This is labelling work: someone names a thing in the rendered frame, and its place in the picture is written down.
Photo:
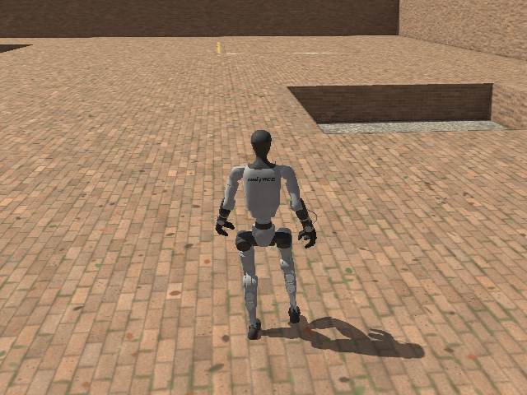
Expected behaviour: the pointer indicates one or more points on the robot right upper arm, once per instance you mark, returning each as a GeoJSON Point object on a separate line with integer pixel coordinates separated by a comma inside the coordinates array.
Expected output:
{"type": "Point", "coordinates": [288, 173]}

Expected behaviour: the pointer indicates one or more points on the robot right shin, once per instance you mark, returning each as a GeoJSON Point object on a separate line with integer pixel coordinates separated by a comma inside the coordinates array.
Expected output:
{"type": "Point", "coordinates": [290, 283]}

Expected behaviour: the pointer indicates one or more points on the robot left upper arm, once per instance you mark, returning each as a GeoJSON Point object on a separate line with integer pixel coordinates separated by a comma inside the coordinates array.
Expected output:
{"type": "Point", "coordinates": [232, 186]}

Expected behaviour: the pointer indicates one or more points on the robot head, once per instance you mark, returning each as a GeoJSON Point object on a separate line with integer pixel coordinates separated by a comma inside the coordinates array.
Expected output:
{"type": "Point", "coordinates": [261, 142]}

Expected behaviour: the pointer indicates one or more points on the robot right forearm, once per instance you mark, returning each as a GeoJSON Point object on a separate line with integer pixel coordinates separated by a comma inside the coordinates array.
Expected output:
{"type": "Point", "coordinates": [304, 218]}

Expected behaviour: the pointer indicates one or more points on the right robot hand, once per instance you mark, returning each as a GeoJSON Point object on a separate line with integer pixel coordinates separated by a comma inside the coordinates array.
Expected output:
{"type": "Point", "coordinates": [309, 235]}

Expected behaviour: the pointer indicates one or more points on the robot left forearm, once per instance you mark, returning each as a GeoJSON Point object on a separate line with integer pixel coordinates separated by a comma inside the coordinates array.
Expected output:
{"type": "Point", "coordinates": [223, 214]}

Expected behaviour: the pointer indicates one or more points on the left robot hand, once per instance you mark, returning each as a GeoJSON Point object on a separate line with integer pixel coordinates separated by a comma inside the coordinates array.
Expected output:
{"type": "Point", "coordinates": [219, 229]}

